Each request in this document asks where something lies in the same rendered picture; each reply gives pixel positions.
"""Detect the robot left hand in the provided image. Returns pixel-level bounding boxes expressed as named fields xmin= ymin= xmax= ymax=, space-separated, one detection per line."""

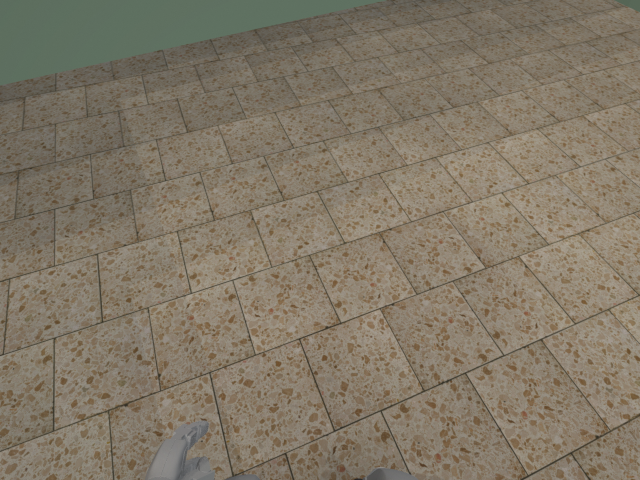
xmin=145 ymin=420 xmax=215 ymax=480

